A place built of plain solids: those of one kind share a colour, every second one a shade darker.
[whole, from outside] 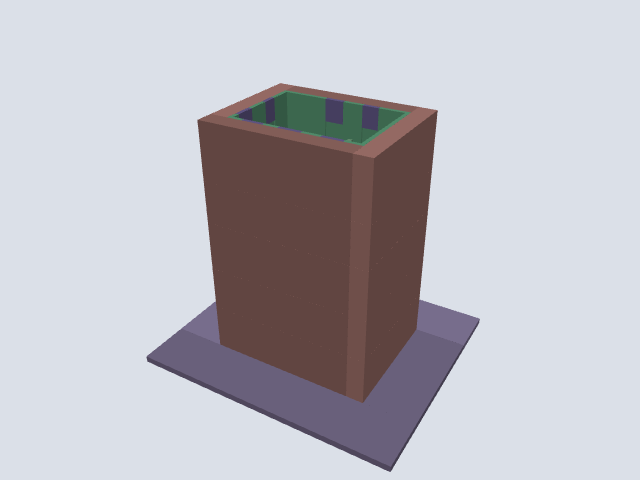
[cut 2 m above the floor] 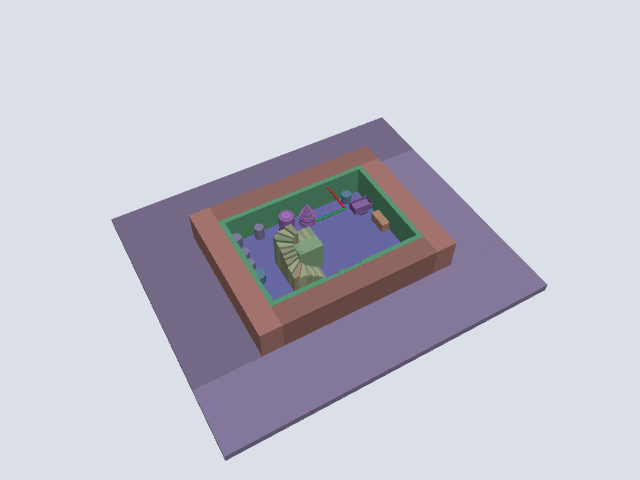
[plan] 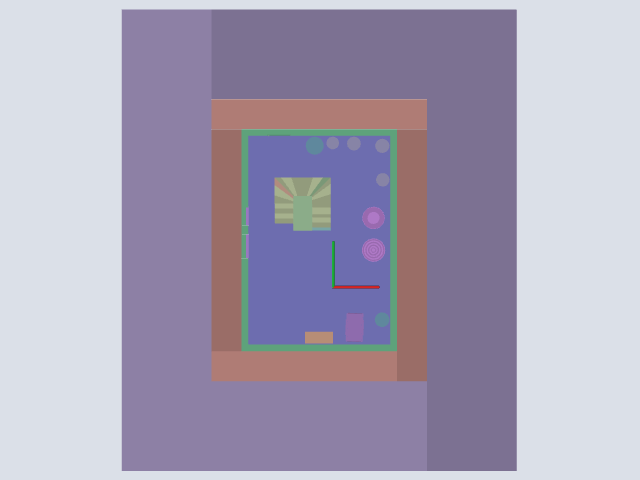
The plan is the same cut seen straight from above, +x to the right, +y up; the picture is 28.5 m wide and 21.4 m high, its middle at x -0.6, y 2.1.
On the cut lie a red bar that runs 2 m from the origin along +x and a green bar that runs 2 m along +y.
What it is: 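A harbour's pilots' and signal tower of tall halls, each with a gallery across one end; its two long stairs turn on winders round a masonry block, nothing at their outer side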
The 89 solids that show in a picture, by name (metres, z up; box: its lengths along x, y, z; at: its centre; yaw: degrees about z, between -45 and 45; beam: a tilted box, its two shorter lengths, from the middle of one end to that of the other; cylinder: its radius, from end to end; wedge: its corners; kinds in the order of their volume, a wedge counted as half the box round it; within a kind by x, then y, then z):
{
 "wall_fill_1": {"box": [1.34, 9.9, 4.0], "at": [-4.77, 2.09, 1.65]},
 "wall_fill_2": {"box": [1.34, 9.9, 4.3], "at": [-4.77, 2.09, 16.23]},
 "wall_fill_3": {"box": [8.27, 1.34, 4.0], "at": [-1.3, -3.53, 1.65]},
 "wall_fill_4": {"box": [8.27, 1.34, 4.3], "at": [-1.3, -3.53, 16.23]},
 "wall_fill_5": {"box": [9.61, 1.34, 4.0], "at": [-0.63, 7.71, 1.65]},
 "wall_fill_6": {"box": [9.61, 1.34, 3.43], "at": [-0.63, 7.71, 5.37]},
 "wall_fill_7": {"box": [9.61, 1.34, 3.81], "at": [-0.63, 7.71, 8.99]},
 "wall_fill_8": {"box": [9.61, 1.34, 3.19], "at": [-0.63, 7.71, 12.49]},
 "wall_fill_9": {"box": [9.61, 1.34, 4.3], "at": [-0.63, 7.71, 16.23]},
 "wall_fill_10": {"box": [1.34, 11.24, 4.0], "at": [3.5, 1.42, 1.65]},
 "wall_fill_11": {"box": [1.34, 11.24, 3.43], "at": [3.5, 1.42, 5.37]},
 "wall_fill_12": {"box": [1.34, 11.24, 3.81], "at": [3.5, 1.42, 8.99]},
 "wall_fill_13": {"box": [1.34, 11.24, 3.19], "at": [3.5, 1.42, 12.49]},
 "wall_fill_14": {"box": [1.34, 11.24, 4.3], "at": [3.5, 1.42, 16.23]},
 "ground_garden_1": {"box": [4.0, 20.58, 0.5], "at": [-7.44, 2.09, -0.27]},
 "ground_garden_2": {"box": [9.61, 4.0, 0.5], "at": [-0.63, -6.2, -0.27]},
 "ground_garden_3": {"box": [9.61, 4.0, 0.5], "at": [-0.63, 10.38, -0.27]},
 "ground_garden_4": {"box": [4.0, 20.58, 0.5], "at": [6.17, 2.09, -0.27]},
 "wall_1": {"box": [0.2, 1.41, 1.4], "at": [-4.0, 1.39, 16.03]},
 "wall_2": {"box": [0.2, 1.06, 1.24], "at": [-4.0, 1.82, 1.52]},
 "wall_3": {"box": [0.2, 0.8, 1.41], "at": [-4.0, 3.15, 1.6]},
 "wall_4": {"box": [0.2, 1.22, 1.45], "at": [-4.0, 4.21, 16.06]},
 "wall_5": {"box": [0.3, 3.54, 4.3], "at": [-3.95, -1.09, 16.23]},
 "wall_6": {"box": [0.3, 4.15, 4.0], "at": [-3.95, -0.78, 1.65]},
 "wall_7": {"box": [0.3, 0.4, 4.0], "at": [-3.95, 2.55, 1.65]},
 "wall_8": {"box": [0.3, 1.5, 4.3], "at": [-3.95, 2.85, 16.23]},
 "wall_9": {"box": [0.3, 3.49, 4.0], "at": [-3.95, 5.3, 1.65]},
 "wall_10": {"box": [0.3, 2.23, 4.3], "at": [-3.95, 5.93, 16.23]},
 "wall_11": {"box": [1.14, 0.3, 4.0], "at": [-3.53, 6.89, 1.65]},
 "wall_12": {"box": [1.9, 0.3, 4.3], "at": [-3.15, -2.71, 16.23]},
 "wall_13": {"box": [1.05, 0.26, 2.1], "at": [-2.44, 6.92, 1.05]},
 "wall_14": {"box": [6.94, 0.3, 4.0], "at": [-0.63, -2.71, 1.65]},
 "wall_15": {"box": [6.94, 0.3, 4.3], "at": [-0.63, 6.89, 16.23]},
 "wall_16": {"box": [1.58, 0.3, 4.3], "at": [-0.29, -2.71, 16.23]},
 "wall_17": {"box": [4.75, 0.3, 4.0], "at": [0.46, 6.89, 1.65]},
 "wall_18": {"box": [0.3, 9.9, 4.0], "at": [2.68, 2.09, 1.65]},
 "wall_19": {"box": [0.3, 1.4, 4.3], "at": [2.68, 3.42, 16.23]},
 "floor_1": {"box": [6.34, 9.31, 0.35], "at": [-0.63, 2.09, -0.18]},
 "step_1": {"wedge": [[-2.62, 3.72, -0.05], [-2.62, 3.72, 0.95], [-2.62, 4.18, -0.05], [-2.62, 4.18, 0.95], [-1.79, 3.72, -0.05], [-1.79, 3.72, 0.95], [-1.79, 3.91, -0.05], [-1.79, 3.91, 0.95]]},
 "step_2": {"wedge": [[-2.62, 4.09, -0.05], [-2.62, 4.09, 1.14], [-2.62, 4.65, -0.05], [-2.62, 4.65, 1.14], [-1.79, 3.82, -0.05], [-1.79, 3.82, 1.14], [-1.79, 4.05, -0.05], [-1.79, 4.05, 1.14]]},
 "step_3": {"wedge": [[-2.62, 4.89, -0.05], [-2.62, 4.89, 1.33], [-2.24, 4.89, -0.05], [-2.24, 4.89, 1.33], [-1.79, 4.06, -0.05], [-1.79, 4.06, 1.33], [-1.63, 4.06, -0.05], [-1.63, 4.06, 1.33]]},
 "step_4": {"wedge": [[-2.34, 4.89, -0.05], [-2.34, 4.89, 1.52], [-1.79, 4.89, -0.05], [-1.79, 4.89, 1.52], [-1.74, 4.06, -0.05], [-1.74, 4.06, 1.52], [-1.52, 4.06, -0.05], [-1.52, 4.06, 1.52]]},
 "step_5": {"box": [0.83, 0.31, 0.24], "at": [-2.21, 2.99, 0.07]},
 "step_6": {"box": [0.83, 0.31, 0.43], "at": [-2.21, 3.21, 0.17]},
 "step_7": {"box": [0.83, 0.31, 0.62], "at": [-2.21, 3.43, 0.26]},
 "step_8": {"box": [0.83, 0.31, 0.81], "at": [-2.21, 3.65, 0.36]},
 "step_9": {"wedge": [[-1.88, 4.89, -0.05], [-1.88, 4.89, 1.71], [-1.61, 4.06, -0.05], [-1.61, 4.06, 1.71], [-1.42, 4.06, -0.05], [-1.42, 4.06, 1.71], [-1.42, 4.89, -0.05], [-1.42, 4.89, 1.71]]},
 "step_10": {"box": [0.31, 0.83, 1.95], "at": [-1.35, 4.47, 0.93]},
 "step_11": {"wedge": [[-1.29, 4.06, -0.05], [-1.29, 4.06, 2.1], [-1.29, 4.89, -0.05], [-1.29, 4.89, 2.1], [-1.1, 4.06, -0.05], [-1.1, 4.06, 2.1], [-0.83, 4.89, -0.05], [-0.83, 4.89, 2.1]]},
 "step_12": {"wedge": [[-1.19, 4.06, -0.05], [-1.19, 4.06, 2.29], [-0.96, 4.06, -0.05], [-0.96, 4.06, 2.29], [-0.92, 4.89, -0.05], [-0.92, 4.89, 2.29], [-0.36, 4.89, -0.05], [-0.36, 4.89, 2.29]]},
 "step_13": {"wedge": [[-0.95, 3.69, -0.05], [-0.95, 3.69, 2.86], [-0.95, 3.88, -0.05], [-0.95, 3.88, 2.86], [-0.12, 3.69, -0.05], [-0.12, 3.69, 2.86], [-0.12, 4.15, -0.05], [-0.12, 4.15, 2.86]]},
 "step_14": {"wedge": [[-0.95, 3.79, -0.05], [-0.95, 3.79, 2.67], [-0.95, 4.0, -0.05], [-0.95, 4.0, 2.67], [-0.12, 4.06, -0.05], [-0.12, 4.06, 2.67], [-0.12, 4.61, -0.05], [-0.12, 4.61, 2.67]]},
 "step_15": {"wedge": [[-0.95, 3.9, -0.05], [-0.95, 3.9, 2.48], [-0.95, 4.06, -0.05], [-0.95, 4.06, 2.48], [-0.12, 4.5, -0.05], [-0.12, 4.5, 2.48], [-0.12, 4.89, -0.05], [-0.12, 4.89, 2.48]]},
 "step_16": {"box": [0.83, 0.31, 3.86], "at": [-0.54, 2.73, 1.88]},
 "step_17": {"box": [0.83, 0.31, 3.66], "at": [-0.54, 2.95, 1.78]},
 "step_18": {"box": [0.83, 0.31, 3.49], "at": [-0.54, 3.17, 1.7]},
 "step_19": {"box": [0.83, 0.31, 3.3], "at": [-0.54, 3.4, 1.6]},
 "step_20": {"box": [0.83, 0.31, 3.1], "at": [-0.54, 3.62, 1.5]},
 "wall_own_block_1": {"box": [0.85, 1.55, 7.1], "at": [-1.37, 3.29, 3.53]},
 "wall_head_1": {"box": [0.3, 1.41, 1.64], "at": [-3.95, 1.39, 17.55]},
 "wall_head_2": {"box": [0.3, 1.22, 1.59], "at": [-3.95, 4.21, 17.58]},
 "wall_head_3": {"box": [1.11, 0.3, 1.66], "at": [-1.64, -2.71, 17.55]},
 "wall_head_4": {"box": [1.45, 0.3, 1.8], "at": [1.22, -2.71, 17.47]},
 "wall_head_5": {"box": [0.3, 1.7, 1.7], "at": [2.68, 1.87, 17.53]},
 "wall_head_6": {"box": [0.3, 1.57, 1.59], "at": [2.68, 4.9, 17.58]},
 "store_buoy_1": {"cylinder": 0.52, "from": [1.79, 1.65, -0.02], "to": [1.79, 1.65, 0.37]},
 "store_buoy_2": {"cylinder": 0.49, "from": [1.79, 1.65, 0.37], "to": [1.79, 1.65, 0.6]},
 "store_buoy_3": {"cylinder": 0.43, "from": [1.79, 1.65, 0.6], "to": [1.79, 1.65, 0.77]},
 "store_buoy_4": {"cylinder": 0.37, "from": [1.79, 1.65, 0.77], "to": [1.79, 1.65, 0.93]},
 "store_buoy_5": {"cylinder": 0.31, "from": [1.79, 1.65, 0.93], "to": [1.79, 1.65, 1.08]},
 "store_buoy_6": {"cylinder": 0.25, "from": [1.79, 1.65, 1.08], "to": [1.79, 1.65, 1.22]},
 "store_buoy_7": {"cylinder": 0.48, "from": [1.79, 3.08, 0.41], "to": [1.79, 3.08, 1.36]},
 "store_buoy_8": {"cylinder": 0.27, "from": [1.79, 3.08, 1.36], "to": [1.79, 3.08, 1.41]},
 "barrel_1": {"cylinder": 0.28, "from": [-0.03, 6.42, -0.02], "to": [-0.03, 6.42, 0.92]},
 "barrel_2": {"cylinder": 0.31, "from": [0.91, 6.4, -0.02], "to": [0.91, 6.4, 0.86]},
 "barrel_3": {"cylinder": 0.32, "from": [2.18, 6.3, -0.02], "to": [2.18, 6.3, 0.84]},
 "barrel_4": {"cylinder": 0.3, "from": [2.2, 4.78, -0.02], "to": [2.2, 4.78, 0.88]},
 "step_w2t03a_1": {"wedge": [[-1.07, 4.06, -0.05], [-1.07, 4.06, 2.48], [-0.95, 4.06, -0.05], [-0.95, 4.06, 2.48], [-0.46, 4.89, -0.05], [-0.46, 4.89, 2.48], [-0.12, 4.89, -0.05], [-0.12, 4.89, 2.48]]},
 "rope_coils_1": {"cylinder": 0.4, "from": [-0.84, 6.3, -0.02], "to": [-0.84, 6.3, 0.64]},
 "rope_coils_2": {"cylinder": 0.32, "from": [2.17, -1.46, -0.02], "to": [2.17, -1.46, 0.64]},
 "step_w1t03a_1": {"wedge": [[-2.62, 4.55, -0.05], [-2.62, 4.55, 1.33], [-2.62, 4.89, -0.05], [-2.62, 4.89, 1.33], [-1.79, 3.94, -0.05], [-1.79, 3.94, 1.33], [-1.79, 4.06, -0.05], [-1.79, 4.06, 1.33]]},
 "floor_hda_1": {"box": [0.83, 0.14, 4.05], "at": [-0.54, 2.59, 1.97]},
 "chest_1": {"box": [1.25, 0.53, 0.66], "at": [-0.65, -2.25, 0.31]},
 "handcart_1": {"box": [0.06, 1.27, 0.51], "at": [0.59, -1.79, 0.54], "yaw": -1.9},
 "handcart_2": {"box": [0.64, 1.22, 0.05], "at": [0.94, -1.8, 0.29], "yaw": -1.9},
 "handcart_3": {"box": [0.53, 1.09, 0.33], "at": [0.94, -1.8, 0.48], "yaw": -1.9},
 "handcart_4": {"box": [0.06, 1.27, 0.51], "at": [1.29, -1.81, 0.54], "yaw": -1.9},
 "stair_window_1": {"box": [0.13, 1.06, 0.035], "at": [-3.85, 1.82, 0.92]},
 "stair_window_2": {"box": [0.13, 0.8, 0.035], "at": [-3.85, 3.15, 0.92]}
}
